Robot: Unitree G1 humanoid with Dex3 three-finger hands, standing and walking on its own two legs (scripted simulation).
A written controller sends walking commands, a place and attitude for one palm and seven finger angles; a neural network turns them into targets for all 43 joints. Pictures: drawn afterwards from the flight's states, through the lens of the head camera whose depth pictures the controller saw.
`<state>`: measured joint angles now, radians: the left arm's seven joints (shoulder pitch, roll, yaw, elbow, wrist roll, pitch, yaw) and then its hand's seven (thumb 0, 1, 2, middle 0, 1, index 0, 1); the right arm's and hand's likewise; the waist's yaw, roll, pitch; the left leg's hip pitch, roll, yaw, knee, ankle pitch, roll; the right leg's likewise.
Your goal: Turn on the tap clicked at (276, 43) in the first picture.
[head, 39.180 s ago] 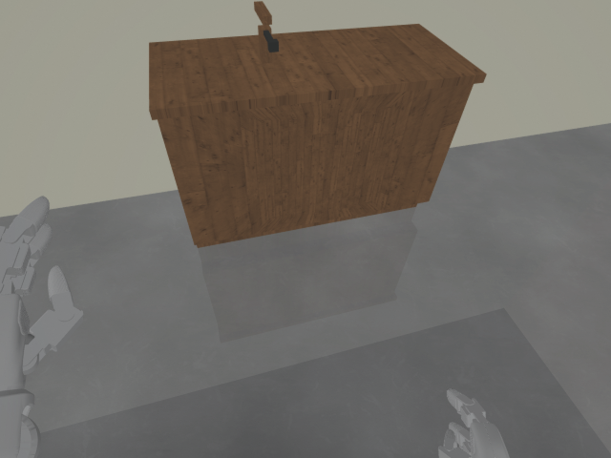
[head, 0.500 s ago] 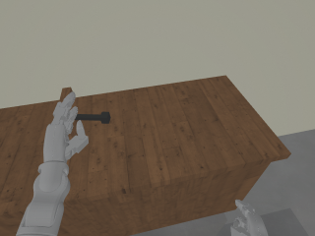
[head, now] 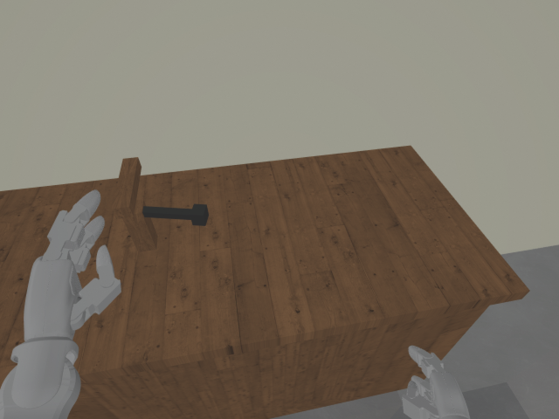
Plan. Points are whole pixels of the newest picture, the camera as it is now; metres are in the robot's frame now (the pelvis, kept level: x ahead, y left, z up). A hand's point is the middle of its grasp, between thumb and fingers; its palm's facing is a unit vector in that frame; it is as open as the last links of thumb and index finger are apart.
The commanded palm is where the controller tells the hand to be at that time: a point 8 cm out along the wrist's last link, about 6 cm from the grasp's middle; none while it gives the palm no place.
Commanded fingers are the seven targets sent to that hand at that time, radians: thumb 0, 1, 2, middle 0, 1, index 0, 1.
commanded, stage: draw the hand back beside the body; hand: left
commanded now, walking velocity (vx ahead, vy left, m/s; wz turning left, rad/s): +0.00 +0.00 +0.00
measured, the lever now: (199, 214) +0.44 +0.21 +0.03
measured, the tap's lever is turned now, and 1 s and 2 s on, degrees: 75 75 75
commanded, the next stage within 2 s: step back with the hand held close in 0.40 s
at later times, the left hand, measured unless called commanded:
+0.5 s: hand (98, 294) +0.19 +0.23 +0.15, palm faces +0.38 -0.87 -0.31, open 7.4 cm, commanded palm +0.16 +0.28 +0.17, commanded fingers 0.00 0.90 0.90 -0.20 -0.30 -0.20 -0.30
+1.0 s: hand (49, 335) +0.14 +0.26 +0.15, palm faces +0.33 -0.84 -0.43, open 7.4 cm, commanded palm +0.10 +0.30 +0.17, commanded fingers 0.00 0.90 0.90 -0.20 -0.30 -0.20 -0.30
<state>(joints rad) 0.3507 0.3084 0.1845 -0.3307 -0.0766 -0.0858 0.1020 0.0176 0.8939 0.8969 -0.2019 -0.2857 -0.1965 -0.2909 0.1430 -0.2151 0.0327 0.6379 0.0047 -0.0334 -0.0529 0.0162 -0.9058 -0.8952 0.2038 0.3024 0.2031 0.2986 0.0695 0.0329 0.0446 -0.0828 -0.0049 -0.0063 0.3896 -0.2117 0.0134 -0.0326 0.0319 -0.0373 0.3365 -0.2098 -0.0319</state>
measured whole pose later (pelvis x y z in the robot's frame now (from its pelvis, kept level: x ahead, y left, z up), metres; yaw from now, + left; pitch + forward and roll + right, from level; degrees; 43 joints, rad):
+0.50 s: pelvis +0.00 +0.00 +0.00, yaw +1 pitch -6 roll -1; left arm 0.43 0.33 0.23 -0.41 -0.08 -0.08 0.11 0.02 0.89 0.90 -0.21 -0.30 -0.20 -0.31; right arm 0.16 -0.21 0.03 0.64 0.00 -0.05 -0.06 0.02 -0.91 -0.90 0.20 0.30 0.20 0.30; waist 0.07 0.04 0.04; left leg -0.10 0.00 -0.02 0.43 -0.23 0.01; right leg -0.05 0.04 -0.05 0.36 -0.22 -0.04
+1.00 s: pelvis -0.06 +0.02 -0.01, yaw -1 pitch +0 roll -2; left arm 0.53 0.42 0.35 -0.56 -0.06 -0.19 0.13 0.02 0.89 0.90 -0.22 -0.30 -0.21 -0.31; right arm 0.19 -0.23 0.00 0.53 0.02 0.00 -0.08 0.02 -0.91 -0.90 0.20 0.30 0.20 0.30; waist 0.02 0.00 0.05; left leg -0.37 -0.01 0.00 0.54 -0.18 0.04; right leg -0.32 0.03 -0.03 0.48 -0.16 -0.01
